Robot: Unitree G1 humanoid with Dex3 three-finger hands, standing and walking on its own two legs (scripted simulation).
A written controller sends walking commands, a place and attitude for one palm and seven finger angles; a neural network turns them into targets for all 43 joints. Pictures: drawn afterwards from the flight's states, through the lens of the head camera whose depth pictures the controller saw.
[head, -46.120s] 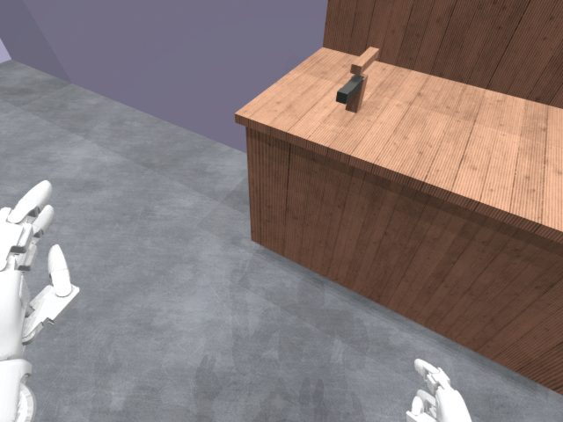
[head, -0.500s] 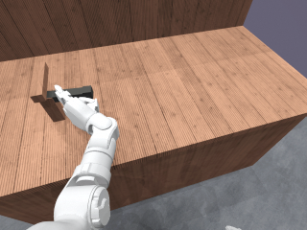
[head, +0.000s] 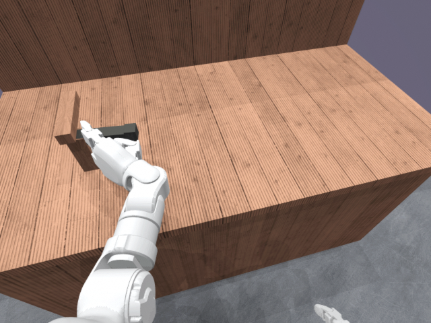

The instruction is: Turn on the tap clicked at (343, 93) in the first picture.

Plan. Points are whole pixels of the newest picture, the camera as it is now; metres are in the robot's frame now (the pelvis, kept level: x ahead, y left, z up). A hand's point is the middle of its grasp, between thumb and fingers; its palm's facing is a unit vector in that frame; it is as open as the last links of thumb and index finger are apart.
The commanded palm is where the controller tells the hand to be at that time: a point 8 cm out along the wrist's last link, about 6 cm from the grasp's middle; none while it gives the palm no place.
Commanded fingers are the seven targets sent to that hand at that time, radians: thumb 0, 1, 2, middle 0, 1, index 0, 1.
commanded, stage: lift the hand up off the lever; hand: left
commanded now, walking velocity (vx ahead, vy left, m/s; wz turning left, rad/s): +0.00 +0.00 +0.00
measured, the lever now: (131, 132) +0.49 +0.19 +0.07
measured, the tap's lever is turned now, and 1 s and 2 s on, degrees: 83 83 83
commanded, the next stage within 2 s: draw the hand back beside the body in 1.30 s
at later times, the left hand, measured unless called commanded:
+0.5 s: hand (133, 139) +0.42 +0.16 +0.13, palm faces +0.78 -0.61 -0.10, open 7.8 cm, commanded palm +0.36 +0.18 +0.13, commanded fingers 0.00 0.90 0.90 -0.15 -0.15 -0.15 -0.15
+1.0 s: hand (133, 135) +0.41 +0.15 +0.15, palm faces +0.76 -0.65 -0.09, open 7.8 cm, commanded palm +0.35 +0.17 +0.15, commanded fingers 0.00 0.90 0.90 -0.15 -0.15 -0.15 -0.15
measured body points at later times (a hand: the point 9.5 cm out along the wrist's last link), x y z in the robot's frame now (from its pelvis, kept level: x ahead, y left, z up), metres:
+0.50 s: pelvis +0.00 -0.01 +0.01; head +0.01 -0.02 +0.46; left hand +0.37 +0.19 +0.13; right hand +0.13 -0.24 -0.11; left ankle -0.01 +0.12 -0.71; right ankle +0.02 -0.07 -0.71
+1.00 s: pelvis +0.00 +0.00 +0.02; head +0.00 -0.01 +0.46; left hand +0.36 +0.19 +0.15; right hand +0.16 -0.22 -0.10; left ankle -0.01 +0.12 -0.71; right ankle +0.02 -0.07 -0.71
